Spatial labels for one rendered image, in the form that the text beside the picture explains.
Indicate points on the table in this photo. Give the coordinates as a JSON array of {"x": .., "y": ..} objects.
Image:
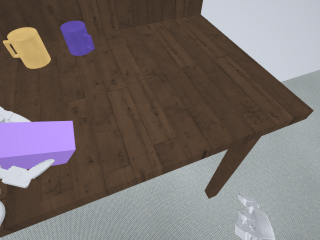
[{"x": 164, "y": 88}]

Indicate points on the right robot hand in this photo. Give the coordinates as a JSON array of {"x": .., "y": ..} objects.
[{"x": 257, "y": 226}]

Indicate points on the sponge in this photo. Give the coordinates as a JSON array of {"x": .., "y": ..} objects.
[{"x": 26, "y": 144}]

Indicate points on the left robot hand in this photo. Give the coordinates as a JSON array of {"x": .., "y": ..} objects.
[{"x": 17, "y": 176}]

